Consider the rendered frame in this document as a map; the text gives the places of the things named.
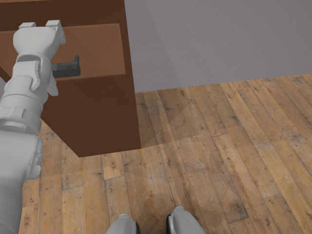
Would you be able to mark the handle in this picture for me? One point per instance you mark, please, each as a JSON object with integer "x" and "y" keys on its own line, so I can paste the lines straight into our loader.
{"x": 68, "y": 69}

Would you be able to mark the left robot upper arm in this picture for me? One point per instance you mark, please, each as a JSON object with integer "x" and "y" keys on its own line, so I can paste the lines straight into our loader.
{"x": 20, "y": 160}

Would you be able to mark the robot left forearm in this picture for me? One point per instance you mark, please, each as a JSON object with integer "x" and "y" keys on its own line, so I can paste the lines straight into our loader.
{"x": 25, "y": 93}

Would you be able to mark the robot left hand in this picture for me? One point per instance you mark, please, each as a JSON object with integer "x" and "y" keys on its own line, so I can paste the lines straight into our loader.
{"x": 43, "y": 40}

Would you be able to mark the robot right shin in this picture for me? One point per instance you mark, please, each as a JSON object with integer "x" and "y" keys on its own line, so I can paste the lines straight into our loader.
{"x": 180, "y": 208}

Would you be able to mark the robot left thigh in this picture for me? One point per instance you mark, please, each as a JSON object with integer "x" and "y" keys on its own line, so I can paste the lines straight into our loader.
{"x": 122, "y": 226}

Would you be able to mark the drawer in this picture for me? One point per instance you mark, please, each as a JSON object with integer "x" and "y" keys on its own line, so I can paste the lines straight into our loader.
{"x": 99, "y": 48}

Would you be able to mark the cabinet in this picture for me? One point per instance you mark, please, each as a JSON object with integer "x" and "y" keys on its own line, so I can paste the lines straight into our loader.
{"x": 92, "y": 116}

